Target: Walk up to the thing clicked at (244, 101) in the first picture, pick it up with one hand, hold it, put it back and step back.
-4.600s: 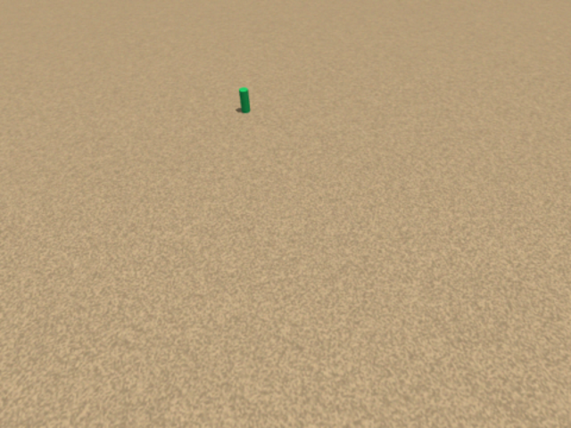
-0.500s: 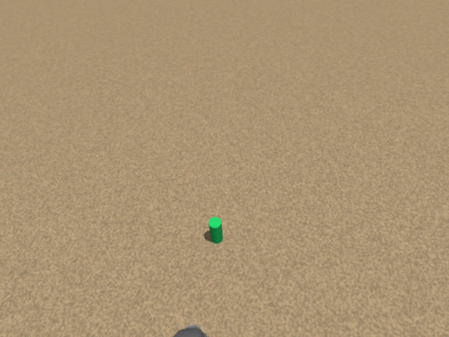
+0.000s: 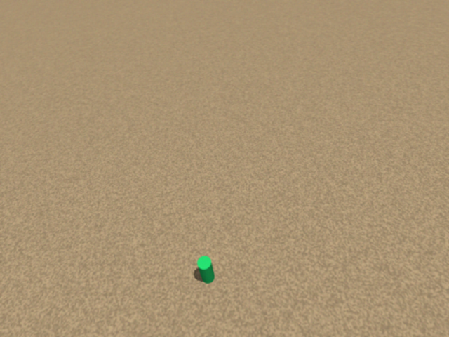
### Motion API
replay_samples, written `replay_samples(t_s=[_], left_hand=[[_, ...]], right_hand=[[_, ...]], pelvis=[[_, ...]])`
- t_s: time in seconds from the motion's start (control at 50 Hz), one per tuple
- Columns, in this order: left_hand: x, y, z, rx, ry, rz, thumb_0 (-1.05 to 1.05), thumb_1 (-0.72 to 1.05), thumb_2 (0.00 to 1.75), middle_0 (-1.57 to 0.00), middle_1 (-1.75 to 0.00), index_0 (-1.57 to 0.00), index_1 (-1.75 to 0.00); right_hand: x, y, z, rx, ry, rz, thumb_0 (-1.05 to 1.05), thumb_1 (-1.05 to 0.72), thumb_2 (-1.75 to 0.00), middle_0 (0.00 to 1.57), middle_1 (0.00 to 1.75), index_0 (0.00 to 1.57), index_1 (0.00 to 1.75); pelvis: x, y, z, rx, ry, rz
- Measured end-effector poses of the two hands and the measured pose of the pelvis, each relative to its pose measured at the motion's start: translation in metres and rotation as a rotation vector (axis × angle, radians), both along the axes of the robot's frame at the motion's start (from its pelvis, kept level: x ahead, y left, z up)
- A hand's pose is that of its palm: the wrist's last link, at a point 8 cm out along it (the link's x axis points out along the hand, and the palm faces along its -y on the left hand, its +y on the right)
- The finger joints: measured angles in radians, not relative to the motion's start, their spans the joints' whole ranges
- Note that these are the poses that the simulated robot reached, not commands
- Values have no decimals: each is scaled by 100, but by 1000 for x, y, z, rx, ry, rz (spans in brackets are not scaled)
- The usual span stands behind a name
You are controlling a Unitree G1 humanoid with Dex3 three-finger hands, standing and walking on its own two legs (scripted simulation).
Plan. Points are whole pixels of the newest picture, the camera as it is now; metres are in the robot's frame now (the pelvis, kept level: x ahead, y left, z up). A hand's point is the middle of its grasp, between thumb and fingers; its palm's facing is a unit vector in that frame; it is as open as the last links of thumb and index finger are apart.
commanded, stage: walk up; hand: left
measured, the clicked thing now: (206, 270) +0.52 +0.15 -0.67
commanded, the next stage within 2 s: stand in 1.76 s
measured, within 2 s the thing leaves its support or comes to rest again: neither
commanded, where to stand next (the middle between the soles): +0.16 +0.01 m, yaw -1 degrees
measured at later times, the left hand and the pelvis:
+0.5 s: hand out of the picture +0.16 +0.30 -0.15, palm faces -0.06 -0.92 -0.39, open 7.4 cm; pelvis +0.10 +0.02 +0.00, yaw +0 degrees
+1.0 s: hand (112, 294) +0.25 +0.27 -0.12, palm faces -0.02 -0.93 -0.36, open 7.4 cm; pelvis +0.14 +0.02 +0.02, yaw +0 degrees
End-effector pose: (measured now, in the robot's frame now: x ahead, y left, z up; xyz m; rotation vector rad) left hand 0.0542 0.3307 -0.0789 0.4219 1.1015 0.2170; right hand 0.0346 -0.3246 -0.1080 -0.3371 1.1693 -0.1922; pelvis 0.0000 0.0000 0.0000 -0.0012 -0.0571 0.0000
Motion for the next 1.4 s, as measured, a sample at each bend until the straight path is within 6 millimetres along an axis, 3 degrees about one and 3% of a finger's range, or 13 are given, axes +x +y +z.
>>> replay_samples(t_s=[0.1,0.2,0.36,0.5,0.62,0.78,0.96,1.12,1.4], left_hand=[[11,-10,16,10,-7,44,0,90,90,-21,-30,-20,-30],[17,-5,19,21,45,56,0,90,90,-21,-30,-20,-30],[55,17,-23,-14,92,64,1,90,90,-21,-30,-20,-30],[98,8,-30,-48,83,18,1,90,90,-20,-30,-20,-30],[113,-1,-26,-36,85,24,1,90,90,-21,-30,-20,-30],[151,-7,-17,-54,63,29,1,90,90,-21,-30,-20,-30],[185,-12,-9,-77,13,24,1,90,90,-21,-30,-20,-30],[188,-13,-7,-102,30,36,1,90,90,-20,-30,-20,-30],[160,-5,-12,-109,120,80,1,90,90,-20,-30,-20,-30]], right_hand=[[49,3,-3,30,6,33,1,-91,-90,20,30,20,30],[94,14,4,44,-17,62,1,-91,-90,20,30,20,30],[140,39,-1,-4,-47,53,1,-91,-90,20,30,20,30],[145,40,9,-12,-44,27,1,-90,-90,20,30,21,30],[154,29,0,-8,-5,-10,1,-90,-90,20,30,20,30],[169,37,-1,21,16,-13,1,-91,-90,20,30,20,30],[186,44,9,24,5,-13,1,-90,-90,20,30,20,30],[190,44,19,10,17,-12,1,-90,-90,20,30,20,30],[186,51,22,7,42,-22,1,-91,-90,20,30,20,30]], pelvis=[[27,-2,10,2,-4,7],[51,1,16,6,4,8],[82,25,-4,11,11,9],[100,23,0,3,20,-4],[116,16,1,-3,20,-6],[132,17,10,3,20,-4],[136,18,19,3,12,-2],[139,21,27,0,12,1],[143,27,31,-3,15,0]])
